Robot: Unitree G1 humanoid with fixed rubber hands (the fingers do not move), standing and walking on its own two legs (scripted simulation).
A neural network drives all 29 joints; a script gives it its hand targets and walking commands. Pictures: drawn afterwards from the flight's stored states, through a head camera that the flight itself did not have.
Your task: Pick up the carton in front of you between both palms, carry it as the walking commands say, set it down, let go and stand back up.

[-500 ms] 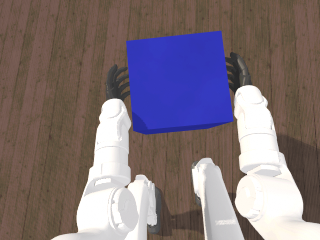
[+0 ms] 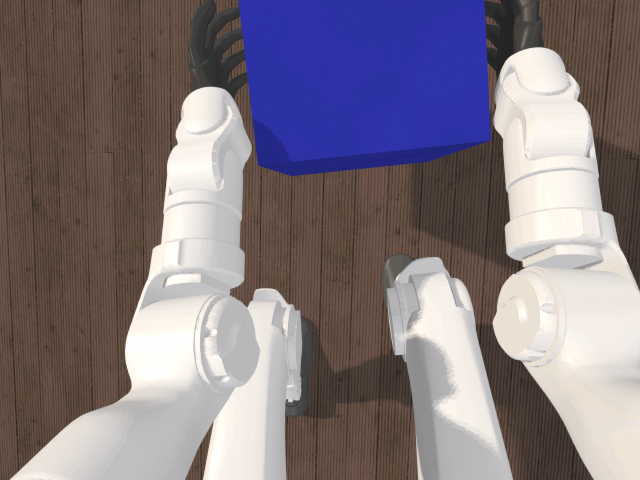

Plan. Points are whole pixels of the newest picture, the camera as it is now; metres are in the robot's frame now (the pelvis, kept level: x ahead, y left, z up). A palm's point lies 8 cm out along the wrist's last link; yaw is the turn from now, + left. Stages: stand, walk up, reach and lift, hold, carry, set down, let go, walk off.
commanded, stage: set down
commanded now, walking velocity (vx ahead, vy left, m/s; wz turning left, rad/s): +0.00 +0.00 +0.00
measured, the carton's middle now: (356, 78) +0.53 -0.11 -0.20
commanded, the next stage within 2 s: none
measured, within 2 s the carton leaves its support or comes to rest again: rests again in 0.82 s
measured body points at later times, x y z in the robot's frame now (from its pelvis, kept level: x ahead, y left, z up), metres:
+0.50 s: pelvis -0.01 +0.01 -0.08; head +0.37 -0.06 +0.13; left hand +0.57 +0.05 -0.26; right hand +0.55 -0.26 -0.26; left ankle +0.06 +0.13 -0.45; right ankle +0.14 -0.12 -0.45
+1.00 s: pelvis -0.03 +0.01 -0.10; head +0.36 -0.05 +0.12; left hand +0.56 +0.05 -0.28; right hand +0.53 -0.26 -0.28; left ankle +0.06 +0.13 -0.45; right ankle +0.14 -0.12 -0.45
